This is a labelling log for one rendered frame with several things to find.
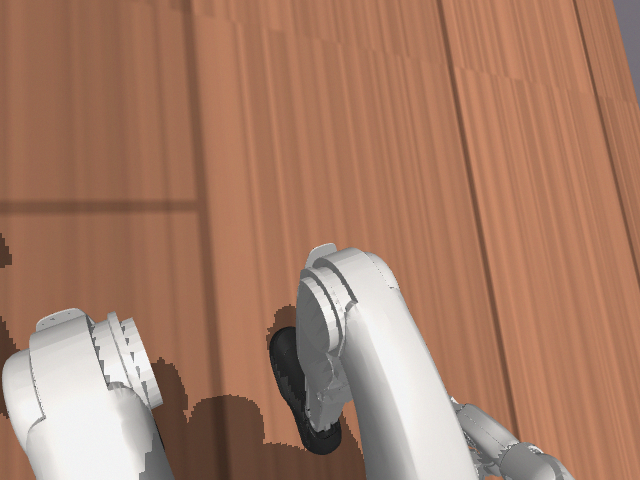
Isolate right robot hand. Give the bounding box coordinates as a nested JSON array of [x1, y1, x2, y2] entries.
[[449, 395, 521, 480]]

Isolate right robot arm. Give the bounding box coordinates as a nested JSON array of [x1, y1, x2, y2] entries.
[[499, 442, 575, 480]]

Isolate right robot foot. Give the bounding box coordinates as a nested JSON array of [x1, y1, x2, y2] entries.
[[269, 326, 342, 455]]

